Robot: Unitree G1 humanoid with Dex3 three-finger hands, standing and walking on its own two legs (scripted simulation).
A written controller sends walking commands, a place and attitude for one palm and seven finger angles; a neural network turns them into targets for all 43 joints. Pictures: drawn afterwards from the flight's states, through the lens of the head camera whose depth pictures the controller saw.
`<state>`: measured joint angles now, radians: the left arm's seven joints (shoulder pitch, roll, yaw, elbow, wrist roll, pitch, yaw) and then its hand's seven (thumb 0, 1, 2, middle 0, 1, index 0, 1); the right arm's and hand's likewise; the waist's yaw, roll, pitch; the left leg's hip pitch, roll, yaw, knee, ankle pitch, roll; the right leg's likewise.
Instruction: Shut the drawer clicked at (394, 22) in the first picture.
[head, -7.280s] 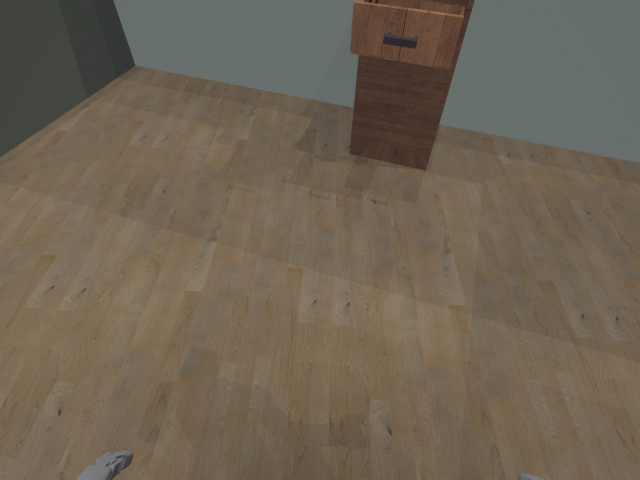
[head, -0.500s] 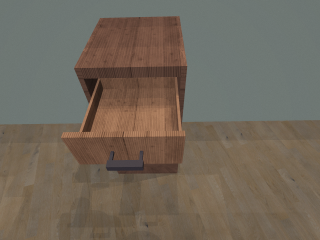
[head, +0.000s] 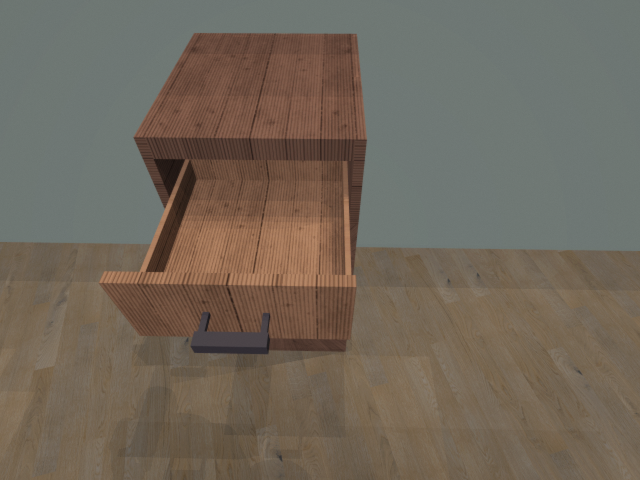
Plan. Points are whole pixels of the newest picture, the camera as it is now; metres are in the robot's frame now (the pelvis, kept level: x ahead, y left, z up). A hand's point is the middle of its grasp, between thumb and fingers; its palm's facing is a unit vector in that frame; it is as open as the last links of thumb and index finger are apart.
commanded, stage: raise the hand and make a fist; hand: left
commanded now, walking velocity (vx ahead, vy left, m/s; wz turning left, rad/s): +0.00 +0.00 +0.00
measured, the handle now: (233, 330) +0.33 +0.15 -0.05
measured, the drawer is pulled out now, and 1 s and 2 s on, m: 0.27 0.27 0.27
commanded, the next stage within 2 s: bring the fist close to the handle in 1.86 s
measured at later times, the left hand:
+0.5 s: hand out of the picture +0.11 +0.17 -0.04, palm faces +0.20 -0.98 -0.06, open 5.3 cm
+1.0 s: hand (207, 473) +0.14 +0.13 +0.00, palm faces +0.01 -1.00 +0.01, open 3.2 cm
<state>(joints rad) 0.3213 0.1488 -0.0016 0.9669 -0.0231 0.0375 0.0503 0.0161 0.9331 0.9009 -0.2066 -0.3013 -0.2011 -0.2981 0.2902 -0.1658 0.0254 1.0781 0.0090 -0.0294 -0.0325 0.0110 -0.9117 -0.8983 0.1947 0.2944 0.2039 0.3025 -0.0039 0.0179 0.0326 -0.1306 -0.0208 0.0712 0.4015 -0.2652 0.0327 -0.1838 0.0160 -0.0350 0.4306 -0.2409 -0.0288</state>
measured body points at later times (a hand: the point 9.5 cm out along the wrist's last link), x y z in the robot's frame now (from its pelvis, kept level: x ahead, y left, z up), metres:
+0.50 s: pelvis -0.04 -0.03 -0.08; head +0.01 -0.02 +0.36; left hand +0.09 +0.22 -0.04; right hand +0.23 -0.24 -0.11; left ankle -0.03 +0.09 -0.74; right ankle -0.01 -0.10 -0.74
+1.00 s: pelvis -0.03 +0.00 -0.07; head +0.02 +0.00 +0.38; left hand +0.13 +0.19 +0.01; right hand +0.15 -0.24 -0.14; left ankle -0.03 +0.09 -0.74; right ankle -0.01 -0.10 -0.74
